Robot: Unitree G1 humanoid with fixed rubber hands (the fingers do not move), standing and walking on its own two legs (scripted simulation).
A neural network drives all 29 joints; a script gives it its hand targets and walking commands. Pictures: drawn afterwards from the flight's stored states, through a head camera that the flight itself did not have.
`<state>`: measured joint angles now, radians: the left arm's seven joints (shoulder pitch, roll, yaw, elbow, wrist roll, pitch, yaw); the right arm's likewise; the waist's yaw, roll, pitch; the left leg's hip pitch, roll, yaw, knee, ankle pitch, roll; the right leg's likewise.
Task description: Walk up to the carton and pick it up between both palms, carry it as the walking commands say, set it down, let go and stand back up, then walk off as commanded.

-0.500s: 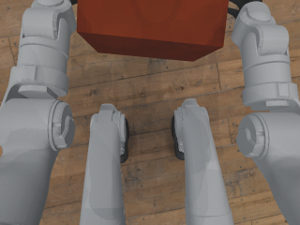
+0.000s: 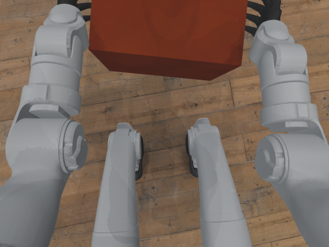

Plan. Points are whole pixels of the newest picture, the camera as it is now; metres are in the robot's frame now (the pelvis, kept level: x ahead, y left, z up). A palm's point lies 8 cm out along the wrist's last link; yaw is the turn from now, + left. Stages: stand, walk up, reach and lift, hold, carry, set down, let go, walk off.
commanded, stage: reach and lift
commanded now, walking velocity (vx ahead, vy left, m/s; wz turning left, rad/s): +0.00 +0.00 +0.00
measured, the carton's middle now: (166, 30) +0.56 -0.02 -0.15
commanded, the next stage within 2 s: none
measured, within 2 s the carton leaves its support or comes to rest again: neither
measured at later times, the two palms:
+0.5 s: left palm out of the picture +0.53 +0.16 +0.04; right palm (300, 13) +0.48 -0.20 +0.05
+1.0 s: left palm out of the picture +0.51 +0.19 +0.12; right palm out of the picture +0.46 -0.19 +0.14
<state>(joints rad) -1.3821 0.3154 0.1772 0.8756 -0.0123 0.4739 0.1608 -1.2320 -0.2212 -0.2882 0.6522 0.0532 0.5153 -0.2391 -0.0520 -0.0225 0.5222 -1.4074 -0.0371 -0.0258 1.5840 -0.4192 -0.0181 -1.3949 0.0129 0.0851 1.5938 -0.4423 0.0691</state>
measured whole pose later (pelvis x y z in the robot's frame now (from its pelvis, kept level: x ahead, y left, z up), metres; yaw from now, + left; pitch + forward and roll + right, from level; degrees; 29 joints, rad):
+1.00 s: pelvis +0.12 +0.02 +0.15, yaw -1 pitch +18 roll -2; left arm -0.64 0.09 0.32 0.77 0.17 0.44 0.03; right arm -0.51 0.01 -0.36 0.57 -0.13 0.47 0.06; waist -0.07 -0.02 -0.12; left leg -0.91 -0.02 -0.03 0.97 -0.38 0.01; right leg -0.88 0.00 0.09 0.92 -0.37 0.07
